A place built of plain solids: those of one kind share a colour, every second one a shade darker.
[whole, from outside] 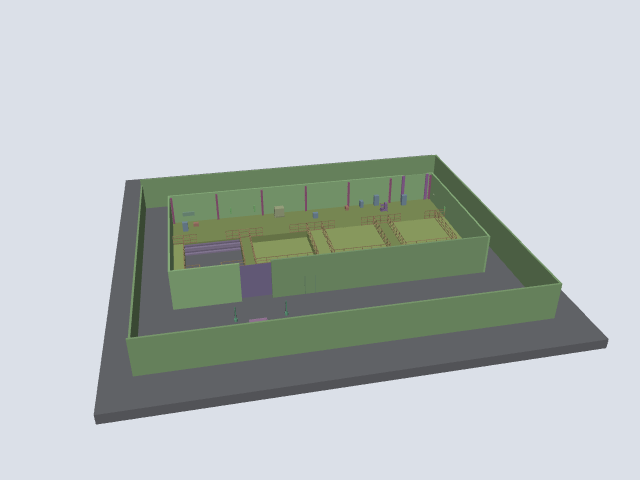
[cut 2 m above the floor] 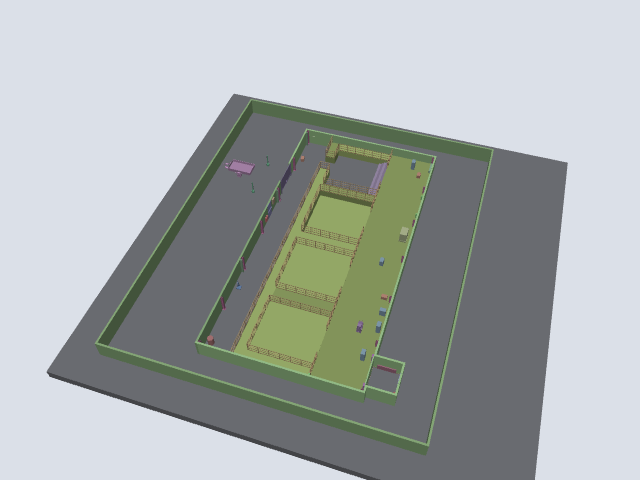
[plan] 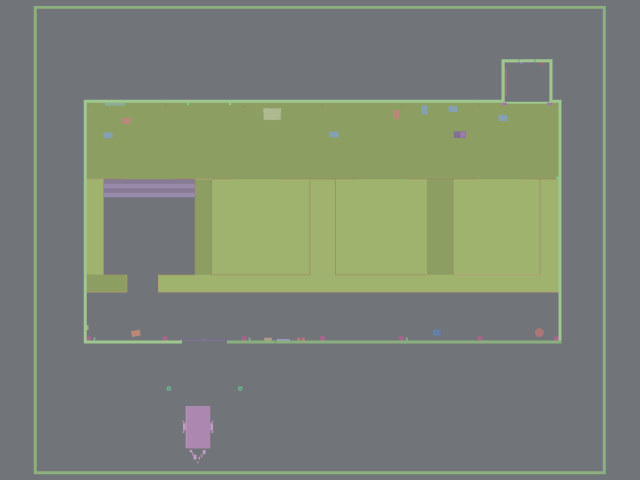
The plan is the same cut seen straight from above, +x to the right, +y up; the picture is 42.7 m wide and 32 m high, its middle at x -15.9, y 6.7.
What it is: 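A works' hall with a row of bays behind a railed edge, a stair in one of them; one tall room; a strip of floor behind the doors, a deck 0.86 m over it that fills the rest, and 3 sunk grounds in the deck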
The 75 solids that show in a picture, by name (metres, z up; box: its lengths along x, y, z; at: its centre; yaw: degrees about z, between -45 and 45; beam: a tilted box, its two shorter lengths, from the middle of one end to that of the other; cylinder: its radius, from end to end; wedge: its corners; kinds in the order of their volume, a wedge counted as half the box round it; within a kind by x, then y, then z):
{
 "raised_floor_bank_1": {"box": [1.15, 6.35, 0.91], "at": [-30.88, 7.58, 0.41]},
 "raised_floor_bank_2": {"box": [2.7, 1.2, 0.91], "at": [-30.1, 3.8, 0.41]},
 "raised_floor_bank_3": {"box": [1.15, 6.35, 0.91], "at": [-23.68, 7.58, 0.41]},
 "raised_floor_bank_4": {"box": [6.5, 6.35, 0.13], "at": [-19.85, 7.58, 0.01]},
 "raised_floor_bank_5": {"box": [1.75, 6.35, 0.91], "at": [-15.72, 7.58, 0.41]},
 "raised_floor_bank_6": {"box": [31.45, 5.1, 0.91], "at": [-15.72, 13.3, 0.41]},
 "raised_floor_bank_7": {"box": [26.7, 1.2, 0.91], "at": [-13.35, 3.8, 0.41]},
 "raised_floor_bank_8": {"box": [6.1, 6.35, 0.91], "at": [-11.8, 7.58, 0.41]},
 "raised_floor_bank_9": {"box": [1.75, 6.35, 0.91], "at": [-7.88, 7.58, 0.41]},
 "raised_floor_bank_10": {"box": [5.75, 6.35, 0.91], "at": [-4.12, 7.58, 0.41]},
 "raised_floor_bank_11": {"box": [1.25, 6.35, 0.91], "at": [-0.62, 7.58, 0.41]},
 "yard_bound_1": {"box": [0.2, 31.22, 3.21], "at": [-34.89, 6.7, 1.55]},
 "yard_bound_2": {"box": [38.14, 0.2, 3.91], "at": [-15.92, -8.81, 1.91]},
 "yard_bound_3": {"box": [38.14, 0.2, 3.91], "at": [-15.92, 22.21, 1.91]},
 "yard_bound_4": {"box": [0.2, 31.22, 3.91], "at": [3.05, 6.7, 1.91]},
 "wall_1": {"box": [0.2, 16.25, 4.35], "at": [-31.55, 7.92, 2.12]},
 "wall_2": {"box": [6.56, 0.2, 4.35], "at": [-28.38, -0.1, 2.12]},
 "wall_3": {"box": [28.05, 0.2, 4.35], "at": [-17.62, 15.95, 2.12]},
 "wall_4": {"box": [22.31, 0.2, 4.35], "at": [-10.95, -0.1, 2.12]},
 "wall_5": {"box": [0.2, 2.9, 2.55], "at": [-3.7, 17.3, 1.23]},
 "wall_6": {"box": [3.12, 0.06, 4.35], "at": [-2.1, 15.82, 2.12]},
 "wall_7": {"box": [3.0, 0.06, 2.55], "at": [-2.1, 15.88, 1.23]},
 "wall_8": {"box": [3.4, 0.2, 2.55], "at": [-2.1, 18.65, 1.23]},
 "wall_9": {"box": [0.2, 2.9, 2.55], "at": [-0.5, 17.3, 1.23]},
 "wall_10": {"box": [0.2, 16.25, 4.35], "at": [0.1, 7.92, 2.12]},
 "door_landing_1": {"box": [6.07, 0.6, 0.22], "at": [-27.27, 9.85, 0.06]},
 "door_landing_2": {"box": [6.07, 0.32, 0.39], "at": [-27.27, 10.01, 0.15]},
 "door_landing_3": {"box": [6.07, 0.32, 0.57], "at": [-27.27, 10.31, 0.23]},
 "door_landing_4": {"box": [6.07, 0.6, 0.74], "at": [-27.27, 10.75, 0.32]},
 "tote_stack_1": {"box": [0.6, 0.4, 1.1], "at": [-30.04, 13.68, 1.41]},
 "tote_stack_2": {"box": [0.6, 0.4, 0.66], "at": [-14.97, 13.73, 1.19]},
 "tote_stack_3": {"box": [0.4, 0.6, 0.81], "at": [-8.94, 15.36, 1.26]},
 "tote_stack_4": {"box": [0.6, 0.4, 1.32], "at": [-7.04, 15.44, 1.52]},
 "tote_stack_5": {"box": [0.6, 0.4, 1.32], "at": [-3.71, 14.84, 1.52]},
 "pallet_load_1": {"box": [1.11, 0.73, 0.98], "at": [-19.08, 15.09, 1.49]},
 "pier_1": {"box": [0.34, 0.17, 4.35], "at": [-3.6, 15.77, 2.12]},
 "pier_2": {"box": [0.34, 0.17, 4.35], "at": [-0.6, 15.77, 2.12]},
 "deck_rail_1": {"box": [0.05, 6.35, 0.05], "at": [-30.33, 7.58, 1.89]},
 "deck_rail_2": {"box": [0.05, 6.35, 0.05], "at": [-24.22, 7.58, 1.89]},
 "deck_rail_3": {"box": [0.05, 6.35, 0.05], "at": [-23.13, 7.58, 1.89]},
 "deck_rail_4": {"box": [0.024, 6.35, 0.1], "at": [-16.57, 7.58, 0.91]},
 "deck_rail_5": {"box": [0.05, 6.35, 0.05], "at": [-14.88, 7.58, 1.89]},
 "deck_rail_6": {"box": [26.64, 0.024, 0.1], "at": [-13.32, 3.23, 0.91]},
 "deck_rail_7": {"box": [26.64, 0.05, 0.05], "at": [-13.32, 3.23, 1.25]},
 "deck_rail_8": {"box": [26.64, 0.05, 0.05], "at": [-13.32, 3.23, 1.56]},
 "deck_rail_9": {"box": [26.64, 0.05, 0.05], "at": [-13.32, 3.23, 1.89]},
 "deck_rail_10": {"box": [0.024, 6.35, 0.1], "at": [-8.72, 7.58, 0.91]},
 "deck_rail_11": {"box": [0.05, 6.35, 0.05], "at": [-8.72, 7.58, 1.25]},
 "deck_rail_12": {"box": [0.05, 6.35, 0.05], "at": [-8.72, 7.58, 1.56]},
 "deck_rail_13": {"box": [0.05, 6.35, 0.05], "at": [-8.72, 7.58, 1.89]},
 "deck_rail_14": {"box": [0.024, 6.35, 0.1], "at": [-7.03, 7.58, 0.91]},
 "deck_rail_15": {"box": [0.024, 6.35, 0.1], "at": [-1.22, 7.58, 0.91]},
 "deck_rail_16": {"box": [0.05, 6.35, 0.05], "at": [-1.22, 7.58, 1.25]},
 "deck_rail_17": {"box": [0.05, 6.35, 0.05], "at": [-1.22, 7.58, 1.56]},
 "deck_rail_18": {"box": [0.05, 6.35, 0.05], "at": [-1.22, 7.58, 1.89]},
 "sectional_door_1": {"box": [3.08, 0.042, 3.67], "at": [-23.6, 0.01, 2.1]},
 "sectional_door_2": {"box": [2.92, 0.044, 0.06], "at": [-23.6, 0.06, 0.39]},
 "beyond_trailer_1": {"box": [0.044, 2.79, 0.38], "at": [-24.82, -5.79, 0.67], "yaw": -0.1},
 "beyond_trailer_2": {"box": [1.6, 2.8, 0.06], "at": [-24.03, -5.79, 0.51], "yaw": -0.1},
 "beyond_trailer_3": {"box": [1.62, 0.037, 0.39], "at": [-24.03, -4.4, 0.68], "yaw": -0.1},
 "beyond_trailer_4": {"box": [0.027, 2.81, 0.35], "at": [-23.23, -5.79, 0.69], "yaw": -0.1},
 "carton_1": {"box": [0.6, 0.4, 0.4], "at": [-28.83, 14.63, 1.06]},
 "carton_2": {"box": [0.6, 0.4, 0.45], "at": [-28.18, 0.47, 0.17], "yaw": 11.4},
 "carton_3": {"box": [0.4, 0.6, 0.4], "at": [-10.82, 15.06, 1.06]},
 "drum_1": {"cylinder": 0.3, "from": [-1.27, 0.53, 0.0], "to": [-1.27, 0.53, 0.87]},
 "coat_hooks_1": {"box": [1.35, 0.2, 0.47], "at": [-29.57, 15.74, 1.92]},
 "radiator_1": {"box": [0.1, 1.8, 0.6], "at": [-3.51, 17.2, 0.45]},
 "door_leaf_1": {"box": [1.0, 0.044, 2.15], "at": [-18.35, 0.0, 1.02]},
 "steel_column_1": {"box": [0.22, 0.014, 4.15], "at": [-31.31, 15.63, 2.02]},
 "steel_column_2": {"box": [0.22, 0.014, 4.15], "at": [-26.21, 15.63, 2.02]},
 "steel_column_3": {"box": [0.22, 0.014, 4.15], "at": [-20.97, 15.63, 2.02]},
 "steel_column_4": {"box": [0.22, 0.014, 4.15], "at": [-15.73, 15.63, 2.02]},
 "steel_column_5": {"box": [0.22, 0.014, 4.15], "at": [-5.24, 15.63, 2.02]},
 "steel_column_6": {"box": [0.22, 0.014, 4.15], "at": [-0.14, 15.63, 2.02]},
 "file_trolley_1": {"box": [0.8, 0.44, 0.034], "at": [-6.58, 13.72, 1.67]}
}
